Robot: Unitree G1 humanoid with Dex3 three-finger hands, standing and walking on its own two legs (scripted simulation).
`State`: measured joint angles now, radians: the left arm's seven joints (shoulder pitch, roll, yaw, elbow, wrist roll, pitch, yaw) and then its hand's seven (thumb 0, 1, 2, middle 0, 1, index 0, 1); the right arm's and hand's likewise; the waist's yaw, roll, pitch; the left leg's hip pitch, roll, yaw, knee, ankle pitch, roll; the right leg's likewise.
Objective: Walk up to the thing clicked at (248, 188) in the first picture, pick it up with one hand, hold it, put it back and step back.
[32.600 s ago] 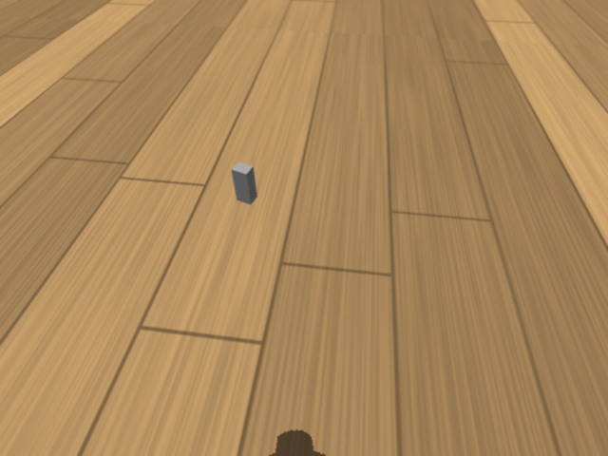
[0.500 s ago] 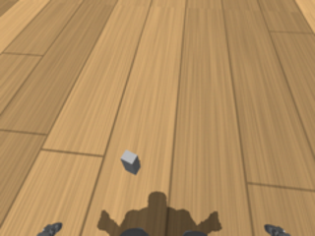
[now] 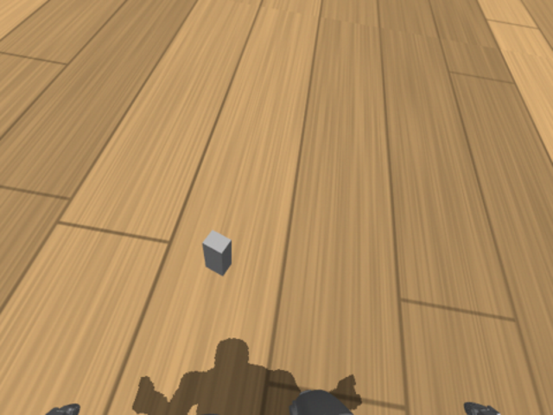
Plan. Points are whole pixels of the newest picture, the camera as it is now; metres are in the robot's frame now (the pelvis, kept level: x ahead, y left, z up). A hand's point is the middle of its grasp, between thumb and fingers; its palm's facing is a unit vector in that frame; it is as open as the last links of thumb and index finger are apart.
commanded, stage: step back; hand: left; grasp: from the side
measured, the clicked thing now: (217, 254) +0.68 +0.17 -0.68
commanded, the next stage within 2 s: none
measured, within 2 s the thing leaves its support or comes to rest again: neither
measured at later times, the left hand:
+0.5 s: hand out of the picture -0.01 +0.20 -0.13, palm faces -0.01 -0.91 -0.41, open 7.4 cm
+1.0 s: hand out of the picture -0.26 +0.14 -0.17, palm faces -0.02 -0.92 -0.39, open 7.4 cm
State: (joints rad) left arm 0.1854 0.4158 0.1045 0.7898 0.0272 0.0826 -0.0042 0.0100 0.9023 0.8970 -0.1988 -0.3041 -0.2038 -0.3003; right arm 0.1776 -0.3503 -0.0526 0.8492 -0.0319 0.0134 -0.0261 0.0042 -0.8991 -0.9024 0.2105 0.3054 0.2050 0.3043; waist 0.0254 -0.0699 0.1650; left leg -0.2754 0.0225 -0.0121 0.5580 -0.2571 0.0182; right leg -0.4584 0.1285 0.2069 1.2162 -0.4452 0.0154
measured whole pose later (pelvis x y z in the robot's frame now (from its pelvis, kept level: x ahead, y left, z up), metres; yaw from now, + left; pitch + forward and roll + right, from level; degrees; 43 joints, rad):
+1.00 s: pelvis -0.33 -0.13 -0.03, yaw +0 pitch -4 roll -2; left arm 0.21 0.37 0.07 0.88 0.04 0.04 -0.01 0.01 0.90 0.90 -0.20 -0.30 -0.20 -0.30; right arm 0.10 -0.43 -0.07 0.81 -0.03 0.05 -0.03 0.00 -0.90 -0.90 0.21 0.30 0.20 0.30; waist 0.02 0.06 0.16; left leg -0.50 0.08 -0.11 0.84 -0.40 0.01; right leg -0.25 0.04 0.03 0.72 -0.42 0.02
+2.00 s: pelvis -0.33 -0.10 -0.01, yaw +5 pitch -2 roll +0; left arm 0.14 0.39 0.03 0.99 0.00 0.00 0.00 0.01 0.90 0.90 -0.20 -0.30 -0.20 -0.30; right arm 0.12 -0.33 -0.03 1.01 -0.02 0.00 0.00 0.00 -0.90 -0.90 0.21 0.30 0.20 0.30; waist 0.03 -0.03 0.09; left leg -0.33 0.02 0.01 0.65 -0.28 0.00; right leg -0.24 -0.03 0.00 0.65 -0.39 -0.01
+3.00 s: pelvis -0.34 -0.10 +0.01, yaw +4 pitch -2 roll +0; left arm 0.15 0.35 -0.01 1.13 0.01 -0.02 -0.02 0.01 0.90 0.90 -0.20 -0.30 -0.20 -0.30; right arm 0.11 -0.35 -0.02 1.15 -0.01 0.00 0.02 0.00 -0.90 -0.90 0.21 0.30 0.20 0.30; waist -0.01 0.01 0.06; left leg -0.20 0.03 0.02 0.36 -0.12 -0.01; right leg -0.12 -0.03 0.00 0.37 -0.21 0.03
